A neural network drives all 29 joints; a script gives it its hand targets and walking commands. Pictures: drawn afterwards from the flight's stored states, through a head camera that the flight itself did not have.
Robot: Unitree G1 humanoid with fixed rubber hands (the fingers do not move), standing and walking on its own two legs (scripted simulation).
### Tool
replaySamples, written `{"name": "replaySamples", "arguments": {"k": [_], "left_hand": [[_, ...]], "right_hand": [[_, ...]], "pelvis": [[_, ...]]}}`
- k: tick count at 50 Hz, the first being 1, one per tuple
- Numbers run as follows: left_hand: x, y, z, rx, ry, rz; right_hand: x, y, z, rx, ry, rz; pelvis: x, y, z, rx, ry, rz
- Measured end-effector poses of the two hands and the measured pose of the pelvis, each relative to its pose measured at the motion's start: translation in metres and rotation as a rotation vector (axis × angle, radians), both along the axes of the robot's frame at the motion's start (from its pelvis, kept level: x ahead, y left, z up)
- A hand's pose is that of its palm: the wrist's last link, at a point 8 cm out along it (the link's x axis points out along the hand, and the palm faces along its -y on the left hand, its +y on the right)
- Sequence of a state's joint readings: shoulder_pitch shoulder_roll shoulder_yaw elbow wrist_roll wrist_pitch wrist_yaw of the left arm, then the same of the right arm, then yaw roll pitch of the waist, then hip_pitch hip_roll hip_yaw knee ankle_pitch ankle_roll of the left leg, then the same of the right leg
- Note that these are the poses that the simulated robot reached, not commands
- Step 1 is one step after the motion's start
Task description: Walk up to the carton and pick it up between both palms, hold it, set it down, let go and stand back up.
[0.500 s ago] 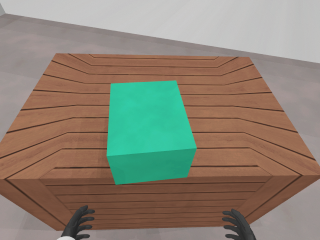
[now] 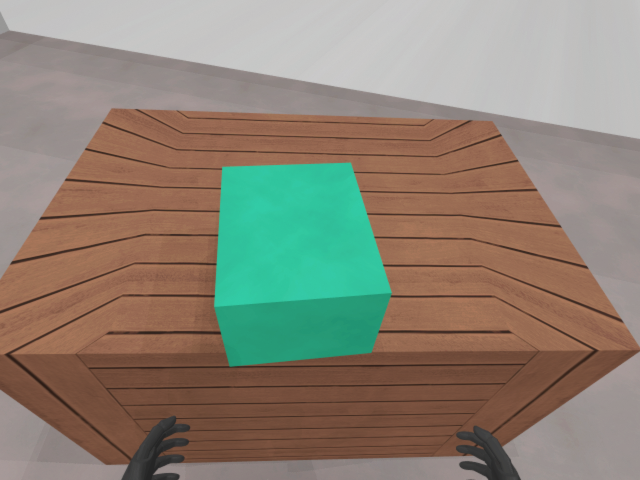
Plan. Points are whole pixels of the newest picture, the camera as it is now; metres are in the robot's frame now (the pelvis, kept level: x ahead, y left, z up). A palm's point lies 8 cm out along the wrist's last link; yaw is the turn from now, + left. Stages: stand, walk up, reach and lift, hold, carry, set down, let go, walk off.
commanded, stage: stand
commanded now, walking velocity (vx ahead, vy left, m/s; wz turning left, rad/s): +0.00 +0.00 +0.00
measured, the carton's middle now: (294, 257) +0.46 +0.05 -0.02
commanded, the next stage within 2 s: none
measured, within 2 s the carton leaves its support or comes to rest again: neither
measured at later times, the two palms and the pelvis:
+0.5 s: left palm out of the picture +0.00 +0.28 -0.13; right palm out of the picture +0.00 -0.22 -0.12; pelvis -0.04 +0.03 +0.00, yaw +0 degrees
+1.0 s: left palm out of the picture -0.11 +0.28 -0.14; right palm out of the picture -0.07 -0.21 -0.13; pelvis -0.07 +0.04 +0.00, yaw +0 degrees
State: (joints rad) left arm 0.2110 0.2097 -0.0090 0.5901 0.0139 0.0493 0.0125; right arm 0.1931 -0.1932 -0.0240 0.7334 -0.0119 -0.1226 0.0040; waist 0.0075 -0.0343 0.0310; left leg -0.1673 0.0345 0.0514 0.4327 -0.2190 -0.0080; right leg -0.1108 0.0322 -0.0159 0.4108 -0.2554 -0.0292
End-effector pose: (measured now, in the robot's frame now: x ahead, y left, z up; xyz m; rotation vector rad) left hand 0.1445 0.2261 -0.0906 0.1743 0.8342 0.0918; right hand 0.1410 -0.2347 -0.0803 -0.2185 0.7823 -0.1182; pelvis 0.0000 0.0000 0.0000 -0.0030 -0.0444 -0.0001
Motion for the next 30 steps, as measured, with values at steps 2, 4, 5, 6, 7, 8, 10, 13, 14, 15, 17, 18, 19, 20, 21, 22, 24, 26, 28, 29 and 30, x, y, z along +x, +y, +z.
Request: {"name": "replaySamples", "arguments": {"k": [2, 4, 5, 6, 7, 8, 10, 13, 14, 15, 17, 18, 19, 20, 21, 22, 24, 26, 28, 29, 30], "left_hand": [[-0.01, 0.007, -0.003, 0.011, 0.009, 0.007], [-0.022, 0.016, -0.006, 0.023, 0.029, 0.021], [-0.029, 0.02, -0.008, 0.029, 0.041, 0.028], [-0.036, 0.024, -0.01, 0.035, 0.055, 0.035], [-0.042, 0.028, -0.011, 0.04, 0.07, 0.042], [-0.049, 0.031, -0.013, 0.044, 0.085, 0.049], [-0.063, 0.037, -0.016, 0.051, 0.117, 0.059], [-0.082, 0.044, -0.02, 0.059, 0.164, 0.067], [-0.089, 0.045, -0.021, 0.059, 0.179, 0.069], [-0.095, 0.046, -0.023, 0.059, 0.193, 0.071], [-0.106, 0.048, -0.025, 0.058, 0.217, 0.071], [-0.111, 0.049, -0.027, 0.057, 0.227, 0.07], [-0.116, 0.049, -0.028, 0.055, 0.237, 0.069], [-0.12, 0.05, -0.029, 0.053, 0.245, 0.068], [-0.125, 0.05, -0.031, 0.05, 0.253, 0.066], [-0.129, 0.05, -0.033, 0.047, 0.261, 0.065], [-0.138, 0.051, -0.036, 0.041, 0.275, 0.063], [-0.146, 0.051, -0.039, 0.036, 0.29, 0.062], [-0.155, 0.053, -0.041, 0.032, 0.304, 0.065], [-0.16, 0.054, -0.042, 0.031, 0.312, 0.068], [-0.165, 0.054, -0.043, 0.03, 0.321, 0.071]], "right_hand": [[-0.009, -0.002, -0.006, -0.006, 0.046, -0.024], [-0.02, -0.004, -0.012, -0.009, 0.086, -0.04], [-0.026, -0.005, -0.015, -0.01, 0.105, -0.047], [-0.032, -0.005, -0.018, -0.011, 0.123, -0.053], [-0.039, -0.005, -0.02, -0.011, 0.141, -0.057], [-0.045, -0.005, -0.022, -0.011, 0.158, -0.062], [-0.059, -0.005, -0.027, -0.011, 0.192, -0.069], [-0.078, -0.002, -0.032, -0.01, 0.238, -0.076], [-0.085, -0.001, -0.033, -0.01, 0.252, -0.077], [-0.091, 0.0, -0.034, -0.011, 0.267, -0.078], [-0.103, 0.003, -0.036, -0.012, 0.294, -0.078], [-0.109, 0.005, -0.037, -0.012, 0.306, -0.079], [-0.114, 0.006, -0.038, -0.011, 0.316, -0.081], [-0.12, 0.008, -0.038, -0.01, 0.324, -0.083], [-0.125, 0.009, -0.038, -0.01, 0.33, -0.086], [-0.13, 0.01, -0.038, -0.011, 0.335, -0.088], [-0.139, 0.013, -0.038, -0.012, 0.342, -0.093], [-0.147, 0.015, -0.039, -0.013, 0.35, -0.099], [-0.155, 0.017, -0.04, -0.013, 0.36, -0.102], [-0.159, 0.018, -0.041, -0.013, 0.366, -0.103], [-0.163, 0.019, -0.042, -0.012, 0.374, -0.105]], "pelvis": [[0.001, 0.002, -0.001, -0.003, 0.001, 0.0], [0.001, 0.004, -0.001, -0.006, 0.0, 0.002], [0.001, 0.005, -0.002, -0.007, -0.001, 0.003], [0.002, 0.006, -0.002, -0.007, -0.002, 0.004], [0.001, 0.007, -0.002, -0.008, -0.004, 0.004], [0.001, 0.008, -0.002, -0.008, -0.006, 0.004], [-0.002, 0.011, -0.002, -0.009, -0.008, 0.005], [-0.008, 0.014, -0.002, -0.01, -0.011, 0.007], [-0.01, 0.015, -0.002, -0.01, -0.011, 0.007], [-0.012, 0.017, -0.002, -0.011, -0.012, 0.008], [-0.017, 0.019, -0.001, -0.011, -0.012, 0.008], [-0.02, 0.021, -0.001, -0.011, -0.013, 0.008], [-0.023, 0.022, -0.001, -0.012, -0.014, 0.009], [-0.025, 0.023, -0.002, -0.011, -0.016, 0.009], [-0.027, 0.024, -0.002, -0.011, -0.017, 0.008], [-0.03, 0.025, -0.002, -0.011, -0.02, 0.008], [-0.034, 0.028, -0.002, -0.011, -0.023, 0.008], [-0.038, 0.03, -0.002, -0.011, -0.025, 0.008], [-0.042, 0.033, -0.003, -0.01, -0.023, 0.01], [-0.044, 0.034, -0.003, -0.01, -0.023, 0.011], [-0.046, 0.035, -0.004, -0.009, -0.023, 0.011]]}}
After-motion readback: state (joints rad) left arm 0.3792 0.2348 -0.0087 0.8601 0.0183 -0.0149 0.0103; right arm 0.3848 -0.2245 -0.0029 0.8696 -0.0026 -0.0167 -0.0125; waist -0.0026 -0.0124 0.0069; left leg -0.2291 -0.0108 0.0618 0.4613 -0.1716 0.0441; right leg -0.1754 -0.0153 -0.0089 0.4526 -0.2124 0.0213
